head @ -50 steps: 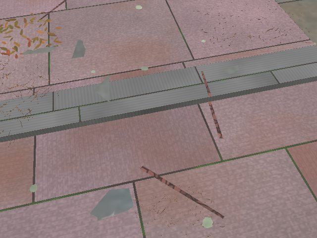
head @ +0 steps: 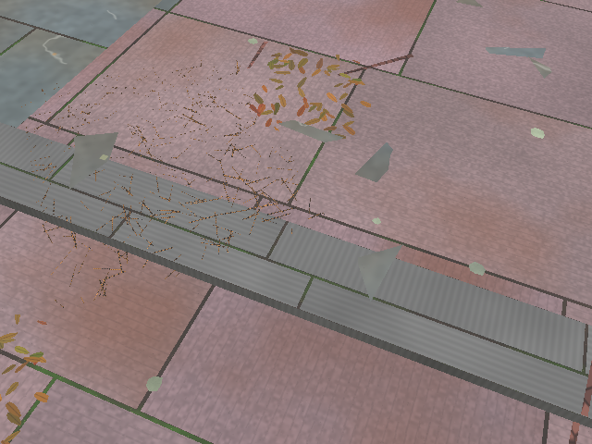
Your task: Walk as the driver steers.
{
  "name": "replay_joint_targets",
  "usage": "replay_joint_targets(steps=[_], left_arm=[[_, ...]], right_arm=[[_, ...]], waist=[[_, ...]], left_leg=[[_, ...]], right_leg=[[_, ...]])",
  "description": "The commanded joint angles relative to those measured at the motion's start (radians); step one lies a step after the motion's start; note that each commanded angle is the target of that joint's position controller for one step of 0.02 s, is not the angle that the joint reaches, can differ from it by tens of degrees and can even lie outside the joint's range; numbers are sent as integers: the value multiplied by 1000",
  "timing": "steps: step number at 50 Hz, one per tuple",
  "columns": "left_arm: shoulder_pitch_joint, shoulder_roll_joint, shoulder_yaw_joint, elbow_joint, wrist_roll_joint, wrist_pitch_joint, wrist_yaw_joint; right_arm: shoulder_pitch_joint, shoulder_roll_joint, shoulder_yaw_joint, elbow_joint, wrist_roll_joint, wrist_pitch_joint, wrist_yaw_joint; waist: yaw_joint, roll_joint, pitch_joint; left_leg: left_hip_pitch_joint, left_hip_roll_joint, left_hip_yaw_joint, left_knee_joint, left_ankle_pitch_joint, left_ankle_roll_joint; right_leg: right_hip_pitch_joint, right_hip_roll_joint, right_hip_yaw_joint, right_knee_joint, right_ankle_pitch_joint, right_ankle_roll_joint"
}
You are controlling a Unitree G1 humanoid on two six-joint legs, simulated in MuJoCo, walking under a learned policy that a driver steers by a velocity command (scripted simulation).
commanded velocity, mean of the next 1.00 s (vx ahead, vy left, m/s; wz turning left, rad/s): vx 0.07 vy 0.00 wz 0.05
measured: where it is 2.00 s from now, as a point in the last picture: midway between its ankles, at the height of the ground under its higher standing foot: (305, 410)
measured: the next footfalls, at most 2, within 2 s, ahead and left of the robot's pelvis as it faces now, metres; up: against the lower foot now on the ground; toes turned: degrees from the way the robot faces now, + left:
right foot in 0.30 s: +0.02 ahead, -0.11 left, +0.00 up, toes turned +0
right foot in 1.48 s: +0.41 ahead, -0.06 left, +0.00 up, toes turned -11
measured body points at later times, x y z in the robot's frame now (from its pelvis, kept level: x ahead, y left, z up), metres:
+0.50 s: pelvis -0.01 -0.01 +0.01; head -0.01 -0.01 +0.46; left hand +0.05 +0.24 -0.13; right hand +0.06 -0.25 -0.13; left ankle +0.03 +0.09 -0.73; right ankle -0.02 -0.11 -0.73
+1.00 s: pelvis +0.03 +0.01 +0.01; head +0.03 +0.03 +0.46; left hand -0.02 +0.26 -0.15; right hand +0.06 -0.23 -0.14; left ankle +0.03 +0.10 -0.73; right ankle -0.02 -0.11 -0.73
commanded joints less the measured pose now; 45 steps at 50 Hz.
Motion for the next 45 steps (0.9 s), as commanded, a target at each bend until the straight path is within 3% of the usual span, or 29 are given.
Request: replay_joint_targets(steps=[1, 2, 4, 7, 10, 12, 14, 15, 16, 17, 18, 20, 25, 36, 37, 39, 41, 42, 43, 45], left_arm=[[11, 68, 12, -73, -17, 25, 4], [19, 65, 13, -59, -17, 27, 3], [57, 84, 22, -24, 3, 27, 4], [50, 43, 13, -11, -5, 30, 3], [17, 26, 4, -7, -9, 34, 12], [33, 23, 3, 7, -13, 32, 20], [70, 15, -3, 31, -5, 17, 26], [76, 43, -2, 33, 9, 3, 28], [14, 105, 9, 30, 2, -5, 25], [-17, 68, 2, 30, -5, -13, 15], [-28, 43, -7, 36, -4, -20, 11], [-16, 44, -7, 56, -6, -26, 16], [13, 31, -8, 104, -8, -26, 21], [34, 0, -18, 198, -8, -30, 24], [51, 0, -18, 209, -7, -30, 23], [64, 38, -2, 212, -5, -20, 20], [106, 48, 5, 220, -7, -14, 17], [134, 58, 12, 234, -7, -16, 19], [131, 70, 21, 242, -4, -21, 21], [110, 69, 28, 240, 3, -36, 16]], right_arm=[[93, -162, -35, -25, 3, -26, -30], [39, -130, -24, -24, 4, -24, -32], [-5, -113, -18, -28, 9, -27, -42], [22, -99, -10, -4, 12, -36, -41], [39, -109, -14, 26, 4, -35, -43], [39, -113, -17, 44, 6, -31, -45], [28, -105, -15, 58, 17, -30, -49], [41, -76, -6, 62, 18, -34, -47], [79, -57, -8, 69, 23, -33, -41], [64, -70, -10, 97, 17, -28, -40], [62, -78, -14, 113, 15, -27, -39], [74, -97, -23, 144, 15, -30, -36], [101, -73, -18, 220, 17, -37, -41], [154, -57, -8, 344, 18, -35, -50], [169, -54, -7, 355, 18, -34, -50], [175, -76, -18, 355, 13, -27, -48], [138, -52, -16, 333, 4, -26, -37], [116, -16, -9, 320, 1, -33, -30], [105, -3, -6, 309, -10, -42, -23], [103, -31, -16, 295, -7, -62, -14]], waist=[[-50, 202, -72], [-25, 187, -48], [-8, 202, -67], [-17, 145, -100], [-43, 170, -81], [-38, 164, -80], [-9, 118, -85], [-17, 70, -90], [-81, -46, -36], [-63, -58, -17], [-62, -60, -4], [-54, -64, -4], [-41, 9, 12], [-44, 39, 21], [-43, 34, 0], [-37, 0, 34], [-14, -46, 106], [-6, -97, 117], [-9, -125, 126], [-26, -82, 109]], left_leg=[[124, 336, -322, -257, 439, 222], [99, 281, -256, -272, 395, 188], [124, 215, -177, -255, 478, 158], [147, 215, -157, -236, 497, 162], [136, 211, -187, -229, 354, 165], [120, 207, -211, -215, 280, 159], [44, 180, -214, -195, 165, 102], [-8, 154, -208, -175, 96, 58], [-4, 58, -122, -178, 27, 28], [97, 38, -98, -173, 42, 14], [148, 47, -104, -170, 76, 12], [166, 66, -117, -168, 121, 20], [113, 74, -129, -211, 87, 9], [118, 84, -133, -233, 75, 3], [122, 72, -127, -230, -9, 6], [45, 24, -93, -166, -280, 31], [-88, -5, -62, -72, -351, 39], [-127, -28, 3, 29, -241, 28], [-138, -6, 39, 128, -136, 22], [-163, 29, 27, 180, -168, 26]], right_leg=[[-116, 24, 154, 227, -162, 8], [-107, 22, 167, 217, -101, 5], [-81, 43, 147, 235, -30, 4], [-28, 50, 158, 172, -27, 10], [18, 67, 149, 32, -31, 8], [71, 80, 141, -84, 17, -1], [214, 60, 162, -281, 217, -18], [273, -23, 255, -320, 258, -32], [176, -80, 317, -309, 285, -62], [62, -91, 331, -343, 216, -74], [25, -73, 317, -363, 160, -61], [36, -37, 285, -369, 129, -43], [93, -29, 273, -358, 126, -54], [96, -18, 264, -358, 137, -60], [101, -10, 264, -366, 44, -63], [67, 1, 292, -368, -243, -96], [66, -64, 402, -435, -417, -145], [99, -131, 487, -498, -438, -177], [102, -203, 551, -540, -402, -209], [123, -220, 543, -550, -296, -221]])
